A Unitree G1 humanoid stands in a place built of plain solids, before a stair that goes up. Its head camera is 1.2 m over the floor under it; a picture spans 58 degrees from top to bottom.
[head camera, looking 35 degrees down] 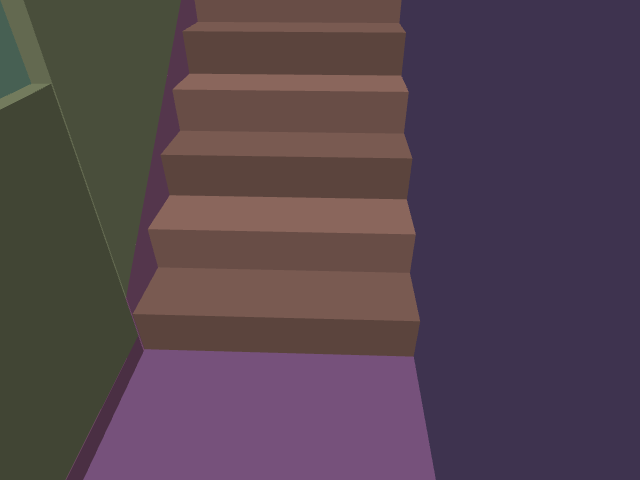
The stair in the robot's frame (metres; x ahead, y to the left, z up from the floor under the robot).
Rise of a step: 0.17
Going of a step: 0.25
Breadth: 0.96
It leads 2 degrees to the right of straight ahead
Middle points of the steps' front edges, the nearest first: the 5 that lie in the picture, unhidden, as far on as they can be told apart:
1.02 0.15 0.18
1.27 0.14 0.35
1.52 0.13 0.52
1.76 0.12 0.70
2.01 0.11 0.87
